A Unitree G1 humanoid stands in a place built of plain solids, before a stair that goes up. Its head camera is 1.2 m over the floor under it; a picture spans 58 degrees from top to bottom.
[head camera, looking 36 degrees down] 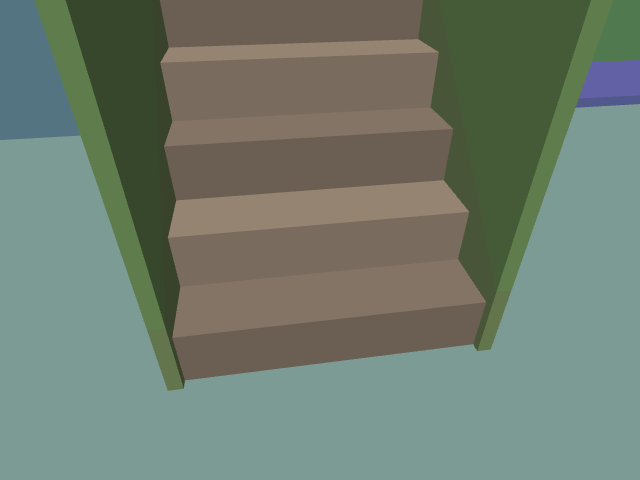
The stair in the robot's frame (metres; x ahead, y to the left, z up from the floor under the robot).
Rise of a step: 0.20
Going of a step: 0.23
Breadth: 1.00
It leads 9 degrees to the left of straight ahead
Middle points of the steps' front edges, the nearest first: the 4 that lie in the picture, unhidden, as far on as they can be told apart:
0.95 -0.05 0.21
1.17 -0.02 0.41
1.40 0.02 0.62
1.62 0.05 0.82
